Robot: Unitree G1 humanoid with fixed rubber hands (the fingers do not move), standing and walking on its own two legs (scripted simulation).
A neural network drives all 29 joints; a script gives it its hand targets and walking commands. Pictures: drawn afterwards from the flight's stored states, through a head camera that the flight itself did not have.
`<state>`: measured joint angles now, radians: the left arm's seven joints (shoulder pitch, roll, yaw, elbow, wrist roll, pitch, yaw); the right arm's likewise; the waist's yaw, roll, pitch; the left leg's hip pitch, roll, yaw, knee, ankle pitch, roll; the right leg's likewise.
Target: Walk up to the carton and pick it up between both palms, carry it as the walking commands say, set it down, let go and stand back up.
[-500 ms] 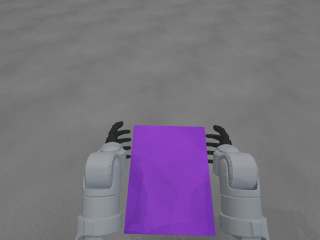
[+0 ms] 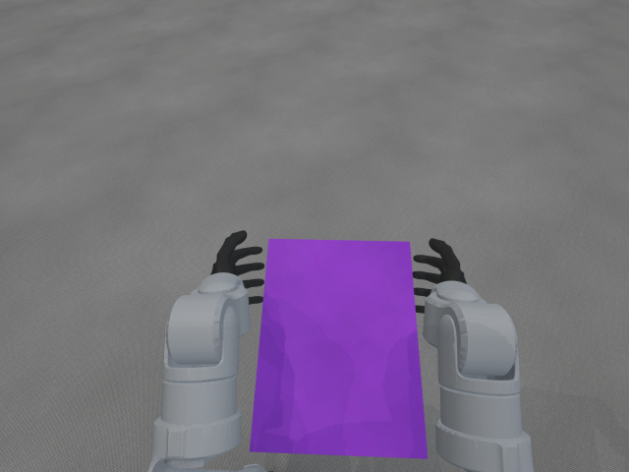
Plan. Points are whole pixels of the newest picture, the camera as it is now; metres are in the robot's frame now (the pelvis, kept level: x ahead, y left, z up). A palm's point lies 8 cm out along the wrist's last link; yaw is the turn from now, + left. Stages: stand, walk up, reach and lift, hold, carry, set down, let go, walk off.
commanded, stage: carry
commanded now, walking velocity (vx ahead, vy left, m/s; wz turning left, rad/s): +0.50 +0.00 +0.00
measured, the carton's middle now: (335, 348) +0.29 -0.01 -0.01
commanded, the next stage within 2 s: none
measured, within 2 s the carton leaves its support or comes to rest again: neither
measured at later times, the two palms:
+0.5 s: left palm (268, 134) +0.64 +0.11 +0.10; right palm (412, 134) +0.64 -0.15 +0.10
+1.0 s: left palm (301, 55) +0.96 +0.06 +0.11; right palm (410, 58) +0.95 -0.19 +0.10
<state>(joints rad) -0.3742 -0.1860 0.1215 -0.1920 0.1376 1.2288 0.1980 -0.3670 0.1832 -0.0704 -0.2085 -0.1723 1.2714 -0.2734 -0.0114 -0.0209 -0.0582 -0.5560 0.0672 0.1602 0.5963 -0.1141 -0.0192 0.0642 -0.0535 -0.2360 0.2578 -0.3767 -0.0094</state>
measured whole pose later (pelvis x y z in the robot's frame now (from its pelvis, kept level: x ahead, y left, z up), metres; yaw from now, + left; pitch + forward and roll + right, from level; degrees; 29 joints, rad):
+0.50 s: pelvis +0.34 -0.02 -0.01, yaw -2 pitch +2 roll +0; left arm -0.39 -0.19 0.13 -0.24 0.12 1.26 0.28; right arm -0.41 0.20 -0.09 -0.18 -0.19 1.26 -0.24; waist 0.01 -0.02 -0.02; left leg 0.07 0.08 0.19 0.29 -0.39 -0.06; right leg -0.50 -0.06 -0.19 0.48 -0.01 0.01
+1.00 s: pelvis +0.65 -0.06 +0.00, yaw +0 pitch +3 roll +3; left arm -0.43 -0.21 0.17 -0.14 0.12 1.23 0.28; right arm -0.42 0.20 -0.09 -0.16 -0.18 1.28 -0.31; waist -0.01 -0.02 -0.04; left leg -0.57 0.06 0.16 0.62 -0.09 -0.02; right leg 0.09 -0.04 -0.22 0.25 -0.39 -0.03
